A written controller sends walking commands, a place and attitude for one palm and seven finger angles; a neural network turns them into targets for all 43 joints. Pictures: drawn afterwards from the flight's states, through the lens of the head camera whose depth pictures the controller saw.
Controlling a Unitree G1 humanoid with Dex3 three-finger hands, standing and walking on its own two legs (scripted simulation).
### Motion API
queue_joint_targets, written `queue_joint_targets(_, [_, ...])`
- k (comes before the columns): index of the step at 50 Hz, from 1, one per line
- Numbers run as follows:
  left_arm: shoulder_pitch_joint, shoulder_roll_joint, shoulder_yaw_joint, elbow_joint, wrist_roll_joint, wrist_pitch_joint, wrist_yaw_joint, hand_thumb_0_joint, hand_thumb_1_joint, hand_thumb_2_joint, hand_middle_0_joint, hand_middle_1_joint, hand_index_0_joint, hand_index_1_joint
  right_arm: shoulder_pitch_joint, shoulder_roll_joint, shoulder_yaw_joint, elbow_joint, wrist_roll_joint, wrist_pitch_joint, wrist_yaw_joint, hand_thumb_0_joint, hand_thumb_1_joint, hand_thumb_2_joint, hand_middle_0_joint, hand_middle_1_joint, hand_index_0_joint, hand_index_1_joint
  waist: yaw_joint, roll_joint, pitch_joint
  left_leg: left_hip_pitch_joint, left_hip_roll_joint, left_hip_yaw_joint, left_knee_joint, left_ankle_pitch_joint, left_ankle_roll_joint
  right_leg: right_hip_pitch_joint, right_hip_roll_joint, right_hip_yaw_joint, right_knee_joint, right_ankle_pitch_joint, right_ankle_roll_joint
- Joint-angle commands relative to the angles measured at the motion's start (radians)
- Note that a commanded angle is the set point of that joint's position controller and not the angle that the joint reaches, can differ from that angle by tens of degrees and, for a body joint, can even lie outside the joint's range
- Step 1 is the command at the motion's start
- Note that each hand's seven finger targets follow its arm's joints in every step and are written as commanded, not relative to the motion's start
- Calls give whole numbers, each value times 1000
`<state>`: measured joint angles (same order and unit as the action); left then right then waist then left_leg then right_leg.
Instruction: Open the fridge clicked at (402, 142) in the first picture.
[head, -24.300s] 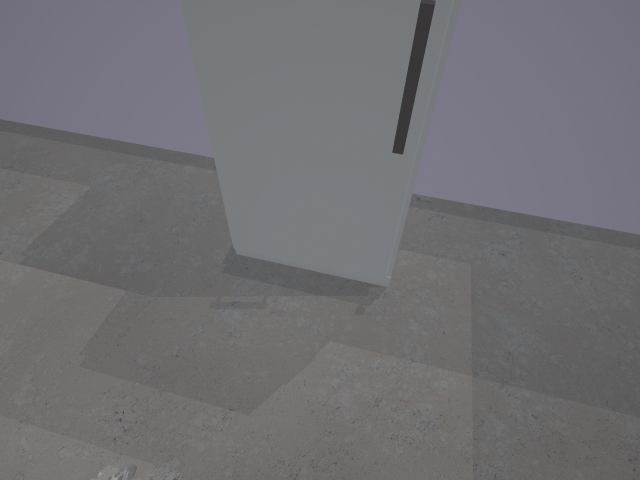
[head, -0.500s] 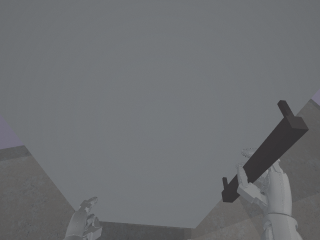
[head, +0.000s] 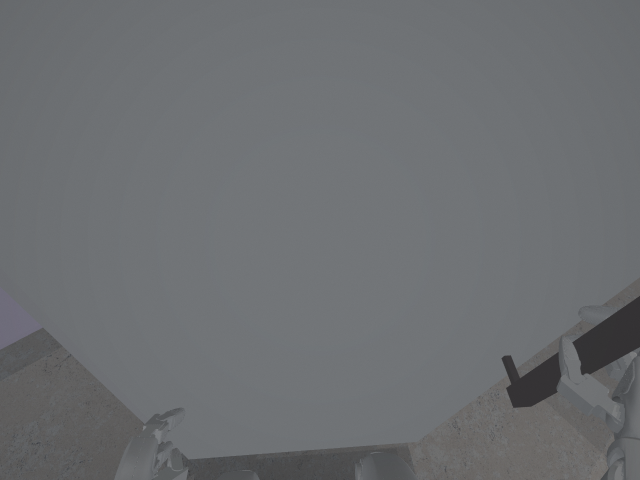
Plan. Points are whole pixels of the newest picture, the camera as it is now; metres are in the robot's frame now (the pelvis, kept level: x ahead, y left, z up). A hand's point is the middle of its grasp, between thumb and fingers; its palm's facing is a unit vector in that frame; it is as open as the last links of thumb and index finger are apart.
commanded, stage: walk backward, drawing the door open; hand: right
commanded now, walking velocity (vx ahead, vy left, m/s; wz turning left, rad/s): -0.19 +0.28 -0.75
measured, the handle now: (582, 331) +0.28 -0.27 +0.10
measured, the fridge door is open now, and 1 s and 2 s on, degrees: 36 73 80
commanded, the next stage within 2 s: stop walking and hold the door back in 1.14 s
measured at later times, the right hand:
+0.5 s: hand out of the picture +0.07 -0.22 +0.09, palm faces +0.70 +0.58 -0.42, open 7.1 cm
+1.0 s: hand out of the picture -0.10 -0.14 +0.09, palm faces +0.79 +0.43 -0.43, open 7.1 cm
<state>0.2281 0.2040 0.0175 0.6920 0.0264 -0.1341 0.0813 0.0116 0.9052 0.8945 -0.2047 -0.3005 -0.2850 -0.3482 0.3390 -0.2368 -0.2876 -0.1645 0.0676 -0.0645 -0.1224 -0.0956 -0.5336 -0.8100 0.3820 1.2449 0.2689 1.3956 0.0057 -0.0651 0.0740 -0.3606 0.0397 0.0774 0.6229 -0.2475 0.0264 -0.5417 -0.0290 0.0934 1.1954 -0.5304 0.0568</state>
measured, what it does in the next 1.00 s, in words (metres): steps to the left, turning right: right foot, then left foot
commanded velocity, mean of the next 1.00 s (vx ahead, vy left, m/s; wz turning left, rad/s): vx -0.25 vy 0.11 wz -0.55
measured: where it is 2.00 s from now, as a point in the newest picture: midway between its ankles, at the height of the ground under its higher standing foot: outside the picture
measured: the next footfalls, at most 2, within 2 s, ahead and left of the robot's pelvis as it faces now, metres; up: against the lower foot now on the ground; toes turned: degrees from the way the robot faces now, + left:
right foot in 0.20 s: -0.02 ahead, -0.06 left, +0.00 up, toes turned -16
left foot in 0.52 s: +0.00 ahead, +0.24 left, +0.00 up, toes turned -17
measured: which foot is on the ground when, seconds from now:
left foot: down 0.00-0.20, up 0.22-0.50, down 0.52-0.94, up 0.96-1.00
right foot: up 0.00-0.18, down 0.20-0.52, up 0.54-0.92, down 0.94-1.00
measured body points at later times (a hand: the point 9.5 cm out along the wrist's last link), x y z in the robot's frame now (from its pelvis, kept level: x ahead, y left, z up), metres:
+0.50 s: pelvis -0.05 +0.14 +0.00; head -0.01 +0.15 +0.45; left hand +0.14 +0.31 -0.11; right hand +0.03 -0.25 +0.11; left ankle -0.04 +0.25 -0.72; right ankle -0.06 -0.05 -0.73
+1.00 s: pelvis -0.13 +0.22 +0.00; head -0.11 +0.21 +0.45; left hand +0.16 +0.34 -0.08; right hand -0.15 -0.16 +0.11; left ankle -0.05 +0.27 -0.71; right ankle -0.19 +0.11 -0.73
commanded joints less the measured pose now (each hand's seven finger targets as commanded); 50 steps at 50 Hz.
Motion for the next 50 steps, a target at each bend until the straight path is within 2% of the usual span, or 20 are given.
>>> queue_joint_targets(1, [-173,66,25,-182,-5,-49,29,0,900,900,-200,-300,-200,-300,-87,-266,-119,-247,-50,-130,3,0,-900,-900,450,1400,450,1400,-27,145,-164,163,264,-99,-265,154,172,-11,-24,-118,88,-23,3])
queue_joint_targets(5, [-131,83,26,-194,-11,-49,57,0,900,900,-200,-300,-200,-300,-87,-258,-127,-266,-28,-129,-20,0,-900,-900,450,1400,450,1400,-28,188,-181,186,283,-70,-268,163,155,154,-33,-150,-301,-68,-38])
queue_joint_targets(8, [-44,100,25,-192,8,-65,57,0,900,900,-200,-300,-200,-300,-79,-259,-131,-333,-21,-130,-13,0,-900,-900,450,1400,450,1400,16,16,-190,19,213,-1,-84,46,95,375,-26,-164,-678,159,-53])
queue_joint_targets(9, [-22,117,26,-204,9,-71,55,0,900,900,-200,-300,-200,-300,-96,-260,-122,-369,-20,-141,-14,0,-900,-900,450,1400,450,1400,36,-163,-182,-140,131,64,149,-53,32,488,-154,42,-831,255,-84])
queue_joint_targets(10, [-30,149,39,-219,13,-72,53,0,900,900,-200,-300,-200,-300,-87,-279,-121,-406,-31,-168,-17,0,-900,-900,450,1400,450,1400,11,-414,-182,-328,22,35,378,-344,-57,598,-415,443,-927,621,-172])
queue_joint_targets(11, [-15,137,29,-195,28,-68,46,0,900,900,-200,-300,-200,-300,-59,-312,-144,-422,-58,-180,-17,0,-900,-900,450,1400,450,1400,-7,-334,-204,-370,7,-97,543,-341,-86,622,-523,585,-924,916,-261])
queue_joint_targets(12, [-51,142,35,-182,26,-69,36,0,900,900,-200,-300,-200,-300,-64,-321,-169,-397,-62,-188,-5,0,-900,-900,450,1400,450,1400,-16,-210,-231,-327,8,-139,584,-249,-78,561,-488,472,-906,799,-262])
queue_joint_targets(17, [-45,134,47,-162,-10,-75,22,0,900,900,-200,-300,-200,-300,-58,-284,-165,-315,-47,-123,-17,0,-900,-900,450,1400,450,1400,-5,-268,-151,-86,-37,-32,344,-95,-91,374,-190,68,-819,745,-146])
queue_joint_targets(21, [-49,129,24,-172,-23,-78,21,0,900,900,-200,-300,-200,-300,-74,-288,-168,-225,-16,-101,-38,0,-900,-900,450,1400,450,1400,0,-296,-169,64,-82,-5,121,-208,-92,309,-186,116,-861,478,-164])
queue_joint_targets(24, [-62,147,29,-181,-16,-86,3,0,900,900,-200,-300,-200,-300,-61,-353,-231,-191,-31,-109,-43,0,-900,-900,450,1400,450,1400,-26,-232,-204,236,-73,8,-246,27,-93,263,-115,93,-719,459,-114])
queue_joint_targets(25, [-56,133,25,-180,-16,-85,-3,0,900,900,-200,-300,-200,-300,-54,-396,-257,-175,-40,-114,-41,0,-900,-900,450,1400,450,1400,-20,-111,-204,261,-4,-43,-331,151,-69,235,-39,33,-599,367,-67])
queue_joint_targets(26, [-100,102,22,-192,-22,-83,-4,0,900,900,-200,-300,-200,-300,-66,-444,-278,-152,-40,-115,-38,0,-900,-900,450,1400,450,1400,-22,150,-184,290,171,-179,-310,481,11,105,60,-75,-394,73,-12])
queue_joint_targets(27, [-137,112,29,-198,-26,-90,4,0,900,900,-200,-300,-200,-300,-82,-490,-316,-112,-35,-118,-45,0,-900,-900,450,1400,450,1400,-39,263,-199,253,325,-304,-259,716,101,-13,99,-66,-114,-88,-5])
queue_joint_targets(29, [-104,143,53,-165,-32,-88,6,0,900,900,-200,-300,-200,-300,-44,-455,-328,-68,-10,-110,-55,0,-900,-900,450,1400,450,1400,-29,203,-243,276,354,-280,-188,761,119,-36,56,25,120,-48,0])
queue_joint_targets(31, [-116,103,19,-157,-24,-64,-1,0,900,900,-200,-300,-200,-300,-25,-413,-295,-17,-21,-119,-56,0,-900,-900,450,1400,450,1400,-16,78,-216,322,304,-169,-162,735,143,-68,43,-24,100,12,12])
queue_joint_targets(38, [-120,138,13,-186,-20,-38,29,0,900,900,-200,-300,-200,-300,-42,-428,-309,-67,-14,-149,-90,0,-900,-900,450,1400,450,1400,-44,143,-185,316,306,-140,-230,626,134,81,13,-96,-290,21,-24])
queue_joint_targets(45, [-67,141,14,-198,-11,-27,38,0,900,900,-200,-300,-200,-300,-2,-398,-269,-219,-12,-162,-97,0,-900,-900,450,1400,450,1400,-11,9,-269,299,250,-44,-113,517,68,291,8,-105,-728,286,-35])
queue_joint_targets(46, [-66,149,15,-212,-12,-25,40,0,900,900,-200,-300,-200,-300,11,-386,-251,-242,-8,-163,-98,0,-900,-900,450,1400,450,1400,-2,-46,-297,237,189,4,-23,412,7,376,-50,-34,-801,548,-61])
queue_joint_targets(48, [-64,148,17,-220,-13,-43,28,0,900,900,-200,-300,-200,-300,19,-366,-207,-314,-12,-173,-86,0,-900,-900,450,1400,450,1400,-21,-313,-274,-75,-14,-16,236,-321,-86,508,-359,364,-851,1227,-235])
queue_joint_targets(50, [-90,128,20,-195,-2,-54,16,0,900,900,-200,-300,-200,-300,14,-338,-186,-275,-35,-154,-61,0,-900,-900,450,1400,450,1400,-13,-264,-206,-78,-20,-88,402,-338,-66,357,-344,402,-908,952,-256])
